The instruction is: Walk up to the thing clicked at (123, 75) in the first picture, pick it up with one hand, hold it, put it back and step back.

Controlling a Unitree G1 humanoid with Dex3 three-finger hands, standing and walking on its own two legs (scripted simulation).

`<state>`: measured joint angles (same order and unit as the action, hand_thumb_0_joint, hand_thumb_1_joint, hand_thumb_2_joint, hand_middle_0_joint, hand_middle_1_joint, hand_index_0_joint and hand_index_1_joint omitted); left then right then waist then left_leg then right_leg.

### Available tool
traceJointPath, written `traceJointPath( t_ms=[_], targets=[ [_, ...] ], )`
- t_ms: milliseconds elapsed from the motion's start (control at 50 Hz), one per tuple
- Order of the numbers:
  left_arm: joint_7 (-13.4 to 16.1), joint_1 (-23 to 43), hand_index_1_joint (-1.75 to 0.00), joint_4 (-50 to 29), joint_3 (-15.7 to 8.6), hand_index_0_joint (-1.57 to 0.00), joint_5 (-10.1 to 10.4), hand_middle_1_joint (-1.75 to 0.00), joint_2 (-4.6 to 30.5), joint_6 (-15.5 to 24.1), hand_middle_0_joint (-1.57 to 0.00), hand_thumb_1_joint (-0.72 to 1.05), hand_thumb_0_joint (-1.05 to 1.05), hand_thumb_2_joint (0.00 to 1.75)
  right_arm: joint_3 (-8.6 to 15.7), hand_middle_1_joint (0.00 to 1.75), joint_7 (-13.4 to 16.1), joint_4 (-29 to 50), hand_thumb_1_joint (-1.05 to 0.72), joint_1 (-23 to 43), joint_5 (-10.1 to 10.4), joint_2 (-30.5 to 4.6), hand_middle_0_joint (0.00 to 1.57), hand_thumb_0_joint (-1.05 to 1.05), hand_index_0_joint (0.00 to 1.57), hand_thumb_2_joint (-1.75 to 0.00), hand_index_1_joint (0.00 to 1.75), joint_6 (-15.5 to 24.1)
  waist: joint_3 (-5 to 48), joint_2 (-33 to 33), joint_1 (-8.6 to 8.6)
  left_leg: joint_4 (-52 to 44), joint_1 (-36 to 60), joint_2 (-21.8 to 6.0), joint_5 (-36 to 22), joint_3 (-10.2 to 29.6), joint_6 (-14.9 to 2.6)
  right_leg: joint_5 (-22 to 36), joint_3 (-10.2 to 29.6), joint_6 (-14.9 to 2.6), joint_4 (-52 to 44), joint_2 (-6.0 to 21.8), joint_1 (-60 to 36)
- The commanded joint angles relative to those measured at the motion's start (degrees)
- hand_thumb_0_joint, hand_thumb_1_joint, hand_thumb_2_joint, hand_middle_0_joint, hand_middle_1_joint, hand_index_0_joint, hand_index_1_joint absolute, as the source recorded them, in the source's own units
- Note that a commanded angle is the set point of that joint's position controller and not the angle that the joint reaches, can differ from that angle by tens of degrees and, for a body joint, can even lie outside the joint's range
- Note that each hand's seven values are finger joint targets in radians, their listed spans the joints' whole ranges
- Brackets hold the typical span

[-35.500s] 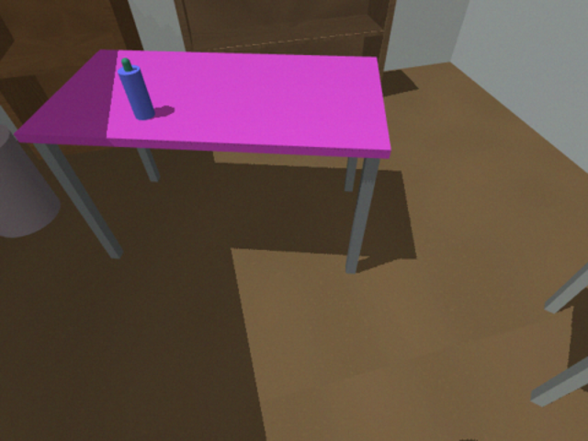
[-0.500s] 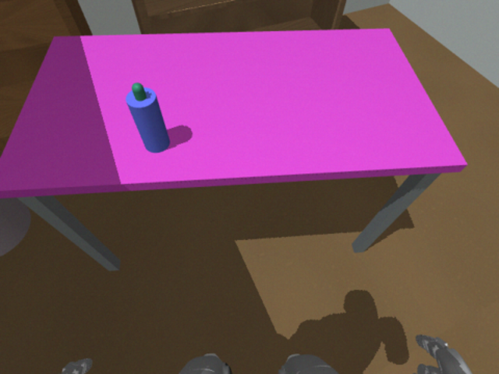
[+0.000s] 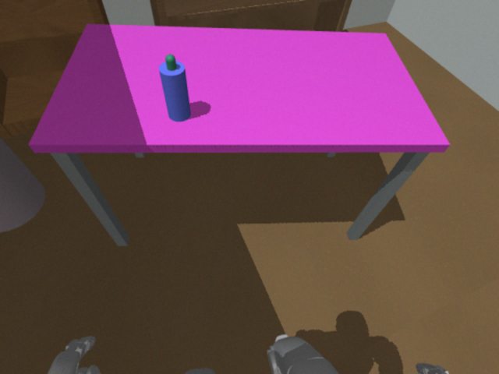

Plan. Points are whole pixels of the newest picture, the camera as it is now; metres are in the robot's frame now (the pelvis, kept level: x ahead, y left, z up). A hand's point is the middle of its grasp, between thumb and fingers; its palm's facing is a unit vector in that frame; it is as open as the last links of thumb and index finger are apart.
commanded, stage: step back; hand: left
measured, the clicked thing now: (175, 87) +0.75 +0.17 -0.03
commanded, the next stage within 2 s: none
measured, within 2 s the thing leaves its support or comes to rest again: neither
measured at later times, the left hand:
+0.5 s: hand out of the picture -0.05 +0.22 -0.13, palm faces -0.06 -0.91 -0.42, open 7.4 cm
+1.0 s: hand out of the picture -0.23 +0.18 -0.16, palm faces -0.05 -0.92 -0.38, open 7.4 cm
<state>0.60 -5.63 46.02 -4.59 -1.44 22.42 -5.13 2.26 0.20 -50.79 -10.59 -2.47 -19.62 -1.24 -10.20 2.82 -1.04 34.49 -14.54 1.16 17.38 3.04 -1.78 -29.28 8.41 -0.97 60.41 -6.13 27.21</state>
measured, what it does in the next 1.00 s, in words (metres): walks backwards: right foot, then left foot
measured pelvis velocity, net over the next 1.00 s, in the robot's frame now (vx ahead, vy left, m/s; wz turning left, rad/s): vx -0.33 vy -0.08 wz -0.04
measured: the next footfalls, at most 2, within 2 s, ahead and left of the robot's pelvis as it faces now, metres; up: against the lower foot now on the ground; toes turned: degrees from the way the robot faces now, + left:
right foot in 0.28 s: -0.09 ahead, -0.16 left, +0.00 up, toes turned -2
left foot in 0.62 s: -0.19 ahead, +0.08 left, +0.00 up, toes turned -1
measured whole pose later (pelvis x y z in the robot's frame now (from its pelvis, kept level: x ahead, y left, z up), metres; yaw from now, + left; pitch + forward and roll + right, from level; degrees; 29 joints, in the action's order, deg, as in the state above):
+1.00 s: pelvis -0.33 -0.08 -0.02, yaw -2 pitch -3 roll -3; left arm -0.4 -10.1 50.6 -4.2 -2.2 21.1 -1.9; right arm 3.1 1.0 -46.5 -4.9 -2.0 -24.6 -2.0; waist -9.5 -3.1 0.6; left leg 43.8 -26.4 -6.1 17.5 4.7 -0.4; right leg -23.3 1.3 0.2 37.7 -3.4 12.1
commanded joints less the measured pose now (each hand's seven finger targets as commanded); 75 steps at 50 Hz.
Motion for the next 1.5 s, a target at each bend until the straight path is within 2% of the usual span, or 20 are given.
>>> traceJointPath(
  t_ms=[0,120,240,280,320,400,560,600,660,720,920,960,980,1000,1060,1160,1220,1300,1440,1480],
  targets=[
    [0.25,-5.95,-0.3,-3.25,-3.78,-0.2,0.65,-0.3,10.81,1.58,-0.2,0.9,0.0,0.9,4.42,0.3,1.96,6.55,-0.9,5.78,0.41,-15.32,0.2,0.0,0.2,-0.9,0.3,2.34,9.4,-9.04,4.13,-11.75,3.0,-13.49,-26.73,8.64,-8.44,2.83,3.81,0.43,13.44,-1.23,1.95],
    [0.1,-3.57,-0.3,-4.63,-2.93,-0.2,-0.1,-0.3,9.24,2.5,-0.2,0.9,0.0,0.9,5.23,0.3,2.46,6.46,-0.9,-1.35,0.95,-16.09,0.2,0.0,0.2,-0.9,0.3,1.71,13.5,-11.59,-1.29,-7.05,16.39,-16.01,-30.93,9.4,-12.64,-0.36,-0.07,3.78,-5.47,2.77,1.87],
    [-0.89,-12.56,-0.3,0.51,-3.47,-0.2,-0.37,-0.3,9.59,2.78,-0.2,0.9,0.0,0.9,5.21,0.3,1.59,8.74,-0.9,4.4,1.07,-18.85,0.2,0.0,0.2,-0.9,0.3,-0.14,16.8,-14.51,2.59,-3.93,0.81,-13.56,-17.93,7.03,-7.9,13.04,-8.41,-0.24,-33.64,4.88,-19.01],
    [-1.1,-13.84,-0.3,0.56,-4.84,-0.2,-1.51,-0.3,14.15,3.04,-0.2,0.9,0.0,0.9,4.18,0.3,1.44,9.74,-0.9,5.01,1.95,-15.43,0.2,0.0,0.2,-0.9,0.3,-0.39,14.18,-2.58,3.56,4.87,-12.58,-5.1,-1.34,4.63,-1.74,10.6,6.82,-4.52,-36.97,13.12,-20.71],
    [-0.99,-3.95,-0.3,-3.82,-6.12,-0.2,-1.64,-0.3,22.2,2.81,-0.2,0.9,0.0,0.9,4.98,0.3,2.88,9.61,-0.9,5.38,1.73,-15.26,0.2,0.0,0.2,-0.9,0.3,-0.59,6.21,13.98,4.74,29.99,-12.07,2.55,18.4,3.8,2.56,2.39,25.91,-16.89,-47.92,30.86,2.6],
    [-0.12,4.76,-0.3,-5.92,-4.03,-0.2,-1.33,-0.3,12.43,3.3,-0.2,0.9,0.0,0.9,3.8,0.3,1.95,5.17,-0.9,-1.62,2.31,-13.95,0.2,0.0,0.2,-0.9,0.3,-0.04,4.98,5.93,-0.74,34.98,-10.14,5.6,8.27,4.39,1.77,17.19,2.24,-9.47,-39.87,17.13,-1.17],
    [0.73,-4.2,-0.3,-6.46,-3.59,-0.2,-0.63,-0.3,11.31,1.79,-0.2,0.9,0.0,0.9,2.94,0.3,2.47,5.32,-0.9,-4.2,0.83,-11.25,0.2,0.0,0.2,-0.9,0.3,2.28,15.92,7.71,3.08,-7.91,-7.86,1.02,2.29,-3.93,2.16,44.3,-0.24,-8.73,-21.49,17.36,-29.61],
    [0.23,-3.75,-0.3,-7.67,-2.5,-0.2,-0.19,-0.3,9.7,0.99,-0.2,0.9,0.0,0.9,4.12,0.3,2.46,4.4,-0.9,-5.98,0.31,-13.81,0.2,0.0,0.2,-0.9,0.3,2.4,16.65,2.76,2.87,-13.97,4.1,-3.03,-14.11,2.0,0.3,31.95,-1.42,-4.65,-17.25,14.6,-16.27],
    [0.71,2.46,-0.3,-8.81,-3.41,-0.2,-0.1,-0.3,12.03,0.53,-0.2,0.9,0.0,0.9,6.43,0.3,2.69,7.04,-0.9,0.39,-0.07,-26.01,0.2,0.0,0.2,-0.9,0.3,2.13,10.32,-15.88,-0.22,-15.74,-8.22,-28.94,-23.82,31.64,-17.84,-8.27,1.31,0.7,8.62,5.78,-3.75],
    [-0.16,-2.64,-0.3,-5.89,-3.42,-0.2,0.73,-0.3,10.67,0.55,-0.2,0.9,0.0,0.9,3.98,0.3,3.12,7.71,-0.9,3.73,-0.37,-17.71,0.2,0.0,0.2,-0.9,0.3,2.4,11.22,-8.45,3.65,-8.28,-0.18,-16.4,-35.66,10.22,-11.77,-1.23,3.27,0.09,13.52,1.44,-0.03],
    [-0.09,-10.3,-0.3,1.58,-2.71,-0.2,-0.17,-0.3,9.33,5.09,-0.2,0.9,0.0,0.9,4.01,0.3,1.33,6.95,-0.9,2.82,0.63,-17.35,0.2,0.0,0.2,-0.9,0.3,-0.34,17.24,-13.84,2.84,4.07,2.32,-10.36,-14.5,2.59,-6.97,13.69,-10.0,0.33,-40.48,3.69,-18.51],
    [0.16,-11.21,-0.3,1.98,-4.81,-0.2,-1.69,-0.3,17.44,5.8,-0.2,0.9,0.0,0.9,2.05,0.3,1.18,8.94,-0.9,1.7,1.27,-10.92,0.2,0.0,0.2,-0.9,0.3,-0.2,14.17,6.59,2.67,16.05,-21.36,0.17,11.12,0.42,-0.67,10.8,16.76,-4.5,-40.03,17.79,-25.19],
    [0.23,-6.17,-0.3,-0.07,-5.31,-0.2,-1.54,-0.3,21.49,5.66,-0.2,0.9,0.0,0.9,3.13,0.3,2.08,9.27,-0.9,5.03,0.99,-12.92,0.2,0.0,0.2,-0.9,0.3,-0.32,11.73,6.68,4.76,21.21,-15.41,-0.64,17.19,6.17,1.75,3.88,24.21,-13.64,-42.56,28.62,-8.3],
    [0.43,-0.16,-0.3,-1.21,-5.03,-0.2,-1.28,-0.3,21.43,5.65,-0.2,0.9,0.0,0.9,4.46,0.3,1.99,7.12,-0.9,4.14,1.38,-15.8,0.2,0.0,0.2,-0.9,0.3,-0.34,7.21,8.14,3.03,25.94,-7.9,-2.57,15.01,7.38,1.9,-1.93,25.69,-14.77,-44.8,30.11,4.02],
    [0.65,1.37,-0.3,-0.31,-3.1,-0.2,-1.22,-0.3,14.29,6.63,-0.2,0.9,0.0,0.9,3.36,0.3,0.96,4.16,-0.9,2.72,1.98,-14.2,0.2,0.0,0.2,-0.9,0.3,0.39,4.97,2.17,0.69,24.7,-12.43,1.37,8.22,4.32,1.64,16.6,5.87,-9.67,-36.62,19.09,-6.43],
    [0.18,-5.56,-0.3,2.41,-3.69,-0.2,-1.52,-0.3,15.88,7.28,-0.2,0.9,0.0,0.9,2.92,0.3,-0.04,3.48,-0.9,3.92,0.55,-12.9,0.2,0.0,0.2,-0.9,0.3,1.73,6.57,7.8,4.75,8.4,-12.16,-0.6,12.19,0.62,2.67,3.94,8.37,-9.63,-37.91,19.54,-15.32],
    [-0.31,-2.49,-0.3,1.61,-2.49,-0.2,-0.66,-0.3,14.37,6.25,-0.2,0.9,0.0,0.9,3.77,0.3,-0.29,0.15,-0.9,-2.4,0.34,-12.5,0.2,0.0,0.2,-0.9,0.3,3.0,10.04,5.96,0.72,-13.56,4.45,0.82,4.29,-2.77,1.08,8.75,3.99,-7.24,-31.14,18.28,-10.61],
    [0.1,-0.13,-0.3,2.98,-2.18,-0.2,-0.17,-0.3,14.2,6.45,-0.2,0.9,0.0,0.9,6.3,0.3,-0.38,-0.05,-0.9,-1.85,0.11,-22.43,0.2,0.0,0.2,-0.9,0.3,3.38,5.54,-9.83,-0.6,-22.37,-0.92,-20.87,26.49,31.0,-13.17,-4.43,-5.38,-0.55,-7.22,9.38,1.1],
    [-0.65,-8.29,-0.3,7.08,-2.09,-0.2,0.11,-0.3,9.25,8.33,-0.2,0.9,0.0,0.9,3.95,0.3,-1.01,0.29,-0.9,2.44,0.79,-15.32,0.2,0.0,0.2,-0.9,0.3,2.36,7.98,-10.51,3.83,-9.77,-5.96,-9.64,5.23,8.55,-5.61,11.33,-12.39,-0.48,-33.84,4.69,-19.4],
    [0.39,-13.59,-0.3,8.93,-3.36,-0.2,-0.95,-0.3,13.53,8.99,-0.2,0.9,0.0,0.9,2.23,0.3,-0.73,1.65,-0.9,2.27,1.62,-9.71,0.2,0.0,0.2,-0.9,0.3,1.89,10.04,1.0,6.26,7.41,-15.61,-1.41,7.02,3.48,-1.71,5.71,3.25,-2.38,-40.96,12.69,-28.66]
  ],
)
